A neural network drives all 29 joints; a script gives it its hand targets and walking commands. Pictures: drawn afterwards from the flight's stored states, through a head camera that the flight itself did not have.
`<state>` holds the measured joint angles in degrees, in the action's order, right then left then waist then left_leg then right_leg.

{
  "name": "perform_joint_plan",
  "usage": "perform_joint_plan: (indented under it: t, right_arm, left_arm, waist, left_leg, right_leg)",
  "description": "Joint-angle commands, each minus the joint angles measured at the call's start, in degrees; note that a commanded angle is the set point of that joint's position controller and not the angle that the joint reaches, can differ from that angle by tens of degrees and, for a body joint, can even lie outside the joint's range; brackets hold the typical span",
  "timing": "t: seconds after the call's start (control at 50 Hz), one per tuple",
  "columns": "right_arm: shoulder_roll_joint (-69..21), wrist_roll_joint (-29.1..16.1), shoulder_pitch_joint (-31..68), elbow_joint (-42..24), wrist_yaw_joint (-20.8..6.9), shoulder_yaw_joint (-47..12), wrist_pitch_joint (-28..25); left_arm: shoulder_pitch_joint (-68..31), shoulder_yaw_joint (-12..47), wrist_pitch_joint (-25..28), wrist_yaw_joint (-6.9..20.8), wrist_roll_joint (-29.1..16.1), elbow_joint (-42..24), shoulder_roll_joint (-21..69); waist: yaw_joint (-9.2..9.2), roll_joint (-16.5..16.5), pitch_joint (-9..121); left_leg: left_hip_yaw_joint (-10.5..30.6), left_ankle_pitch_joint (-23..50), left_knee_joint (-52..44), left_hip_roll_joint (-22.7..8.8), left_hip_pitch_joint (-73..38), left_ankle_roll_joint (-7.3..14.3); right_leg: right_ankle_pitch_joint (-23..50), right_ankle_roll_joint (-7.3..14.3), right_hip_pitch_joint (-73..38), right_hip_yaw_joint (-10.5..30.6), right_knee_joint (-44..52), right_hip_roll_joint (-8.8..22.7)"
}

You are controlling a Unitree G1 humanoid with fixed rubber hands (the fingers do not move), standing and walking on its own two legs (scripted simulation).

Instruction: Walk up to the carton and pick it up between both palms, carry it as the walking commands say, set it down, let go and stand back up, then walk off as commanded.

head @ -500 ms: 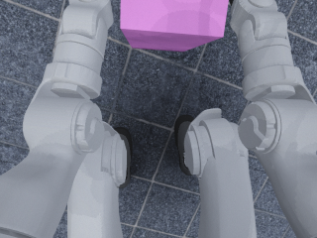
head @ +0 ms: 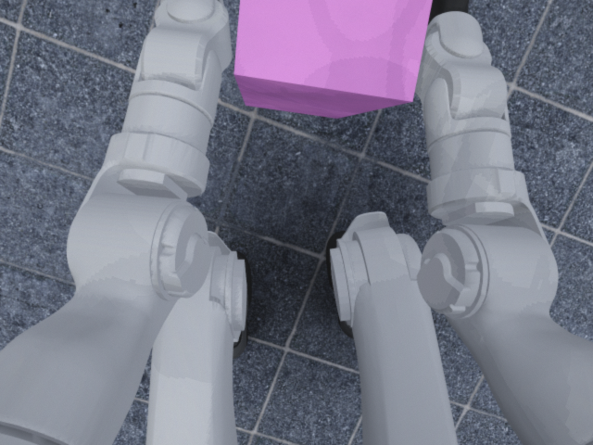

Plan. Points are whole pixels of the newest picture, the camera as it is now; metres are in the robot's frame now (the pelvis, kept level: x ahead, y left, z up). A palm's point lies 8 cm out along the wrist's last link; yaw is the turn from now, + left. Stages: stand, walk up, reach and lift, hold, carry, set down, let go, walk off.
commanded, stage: reach and lift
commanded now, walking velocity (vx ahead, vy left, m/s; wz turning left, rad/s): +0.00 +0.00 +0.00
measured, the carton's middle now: (315, 7) +0.56 -0.07 -0.20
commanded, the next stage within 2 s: none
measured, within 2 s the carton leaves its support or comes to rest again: neither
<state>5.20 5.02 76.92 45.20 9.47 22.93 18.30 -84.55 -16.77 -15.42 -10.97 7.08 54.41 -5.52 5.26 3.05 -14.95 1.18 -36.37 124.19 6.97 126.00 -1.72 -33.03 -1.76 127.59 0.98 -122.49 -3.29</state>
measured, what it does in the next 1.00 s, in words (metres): rises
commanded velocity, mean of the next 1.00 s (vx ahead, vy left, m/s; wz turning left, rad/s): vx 0.00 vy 0.00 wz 0.00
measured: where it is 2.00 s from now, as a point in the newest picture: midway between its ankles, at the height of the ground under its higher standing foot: (291, 311)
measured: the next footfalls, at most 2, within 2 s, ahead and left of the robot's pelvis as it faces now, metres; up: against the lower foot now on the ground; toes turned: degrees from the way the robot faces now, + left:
none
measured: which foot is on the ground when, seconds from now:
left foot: down 0.00-1.00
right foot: down 0.00-1.00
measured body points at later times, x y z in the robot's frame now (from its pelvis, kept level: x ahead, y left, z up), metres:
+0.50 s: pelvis +0.00 +0.00 +0.04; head +0.34 -0.03 +0.33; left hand +0.57 +0.05 -0.08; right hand +0.53 -0.19 -0.08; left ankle +0.10 +0.11 -0.35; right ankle +0.11 -0.12 -0.35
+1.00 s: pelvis -0.01 +0.01 +0.09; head +0.30 -0.02 +0.42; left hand +0.55 +0.05 +0.00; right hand +0.50 -0.18 +0.00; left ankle +0.10 +0.11 -0.35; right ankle +0.11 -0.12 -0.35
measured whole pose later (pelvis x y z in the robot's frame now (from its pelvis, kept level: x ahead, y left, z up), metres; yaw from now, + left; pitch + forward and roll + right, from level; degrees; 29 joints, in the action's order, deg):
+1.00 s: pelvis -0.01 +0.01 +0.09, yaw +0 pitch +38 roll +0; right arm -2.5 13.4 67.5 37.1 6.8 30.4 22.7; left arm -74.5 -24.2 -18.9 -8.4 14.9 48.1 1.1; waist 4.7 3.3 -4.2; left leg 1.8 -32.3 106.7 6.7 112.9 -0.8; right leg -29.4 -2.5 114.0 2.5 -104.9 -3.6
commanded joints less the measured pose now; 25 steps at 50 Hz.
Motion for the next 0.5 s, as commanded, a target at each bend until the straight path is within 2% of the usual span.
perform_joint_plan:
  t: [0.0,0.22,0.48]
  right_arm:
    - [-55.1,-6.2,44.8,-8.8,-17.0,-25.3,-2.9]
    - [-56.4,-4.2,44.9,-9.0,-16.6,-24.5,-1.5]
    - [-58.9,-4.4,43.0,-11.1,-17.1,-25.6,-0.1]
  left_arm:
    - [-29.3,17.4,0.0,15.9,-4.7,0.3,60.3]
    - [-30.8,15.6,-1.1,17.0,-2.6,-1.4,58.9]
    - [-29.9,19.6,-2.4,15.9,-3.6,-5.1,64.3]
  waist:
    - [3.54,-1.1,73.9]
    - [2.34,-1.9,75.2]
    - [3.34,0.4,83.5]
  left_leg:
    - [-3.8,18.2,-10.7,5.4,-27.8,2.1]
    - [-3.9,16.8,-14.6,5.3,-29.5,2.2]
    - [-3.5,21.0,-17.5,5.6,-38.4,1.0]
  right_leg:
    - [25.8,-0.9,-45.3,-4.3,10.6,-5.3]
    - [24.7,-1.0,-48.6,-3.9,14.3,-5.6]
    - [27.0,-0.8,-50.0,-4.9,16.5,-6.1]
